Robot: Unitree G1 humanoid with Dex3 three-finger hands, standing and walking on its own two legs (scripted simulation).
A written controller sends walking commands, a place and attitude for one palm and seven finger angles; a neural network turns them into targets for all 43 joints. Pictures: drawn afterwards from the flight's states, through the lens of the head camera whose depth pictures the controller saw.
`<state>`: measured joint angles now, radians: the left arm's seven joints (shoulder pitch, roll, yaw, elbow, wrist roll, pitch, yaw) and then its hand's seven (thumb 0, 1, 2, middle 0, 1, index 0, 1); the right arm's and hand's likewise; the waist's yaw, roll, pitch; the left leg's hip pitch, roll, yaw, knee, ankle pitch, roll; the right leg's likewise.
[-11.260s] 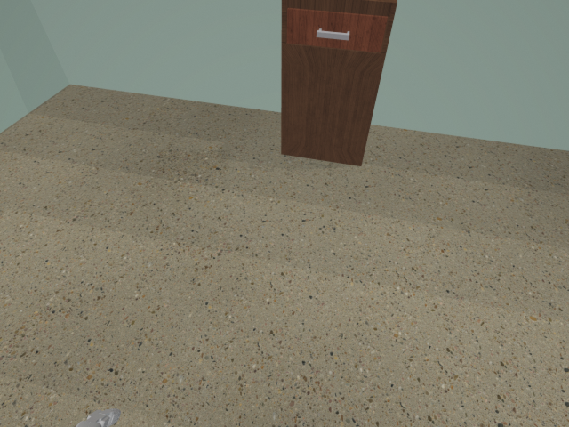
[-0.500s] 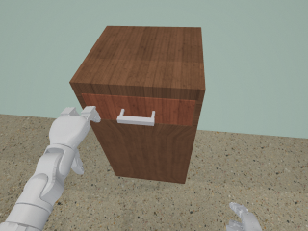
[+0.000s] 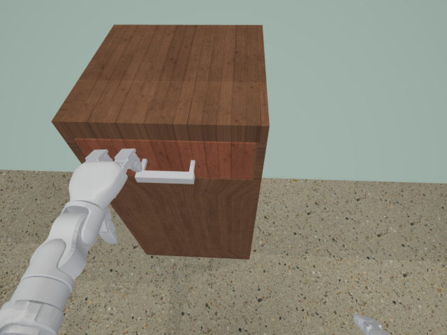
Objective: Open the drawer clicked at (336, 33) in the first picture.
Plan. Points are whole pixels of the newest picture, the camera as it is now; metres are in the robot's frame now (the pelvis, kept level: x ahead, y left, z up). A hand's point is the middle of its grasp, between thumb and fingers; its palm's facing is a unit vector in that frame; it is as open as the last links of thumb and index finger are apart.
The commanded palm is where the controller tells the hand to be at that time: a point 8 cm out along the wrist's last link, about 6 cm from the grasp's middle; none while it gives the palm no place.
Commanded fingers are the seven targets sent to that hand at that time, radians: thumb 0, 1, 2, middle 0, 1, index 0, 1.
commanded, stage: move the hooked fingers above the handle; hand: left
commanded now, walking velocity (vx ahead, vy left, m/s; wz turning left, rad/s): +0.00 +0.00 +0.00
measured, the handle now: (166, 170) +0.48 +0.18 -0.05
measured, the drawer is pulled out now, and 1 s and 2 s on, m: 0.00 0.00 0.00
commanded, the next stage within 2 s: none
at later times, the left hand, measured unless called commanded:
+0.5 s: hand (140, 184) +0.38 +0.20 +0.02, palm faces +0.06 -0.09 -0.99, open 13.8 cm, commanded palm +0.36 +0.21 +0.08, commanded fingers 0.00 -0.50 0.30 -0.30 -1.20 -0.30 -1.20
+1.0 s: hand (166, 171) +0.43 +0.16 +0.01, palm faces +0.09 -0.06 -0.99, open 13.9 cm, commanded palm +0.40 +0.19 +0.06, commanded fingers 0.00 -0.50 0.30 -0.30 -1.20 -0.30 -1.20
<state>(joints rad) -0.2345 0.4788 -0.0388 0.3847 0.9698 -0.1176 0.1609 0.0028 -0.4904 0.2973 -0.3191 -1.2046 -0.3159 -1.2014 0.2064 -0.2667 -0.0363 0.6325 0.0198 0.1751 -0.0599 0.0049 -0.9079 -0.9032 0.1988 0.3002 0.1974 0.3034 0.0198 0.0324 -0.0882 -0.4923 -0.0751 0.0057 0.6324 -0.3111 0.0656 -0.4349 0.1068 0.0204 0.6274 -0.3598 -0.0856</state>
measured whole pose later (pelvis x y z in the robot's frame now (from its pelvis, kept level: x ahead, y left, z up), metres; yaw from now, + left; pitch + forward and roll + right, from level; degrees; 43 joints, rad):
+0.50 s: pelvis +0.01 +0.02 -0.01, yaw +1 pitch +13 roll -1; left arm -0.36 0.34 -0.19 0.46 1.06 -0.02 0.31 0.00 -0.49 0.30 -0.32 -1.20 -0.32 -1.20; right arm 0.17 -0.24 -0.05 0.62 0.01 0.19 -0.02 0.00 -0.91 -0.90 0.20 0.30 0.20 0.30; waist 0.01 0.05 -0.13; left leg -0.58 -0.10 0.00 0.73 -0.36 0.09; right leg -0.52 0.09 0.01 0.72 -0.42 -0.06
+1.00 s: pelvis -0.01 +0.02 -0.02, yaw -2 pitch +16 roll -1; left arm -0.64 0.26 -0.16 0.89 1.10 0.05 0.48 0.00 -0.49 0.30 -0.35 -1.24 -0.31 -1.20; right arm 0.30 -0.25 -0.05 0.68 0.00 0.21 -0.02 0.00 -0.91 -0.90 0.20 0.30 0.20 0.30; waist -0.07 0.06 -0.17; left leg -0.71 -0.07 0.04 0.80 -0.36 0.10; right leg -0.66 0.11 0.04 0.79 -0.41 -0.06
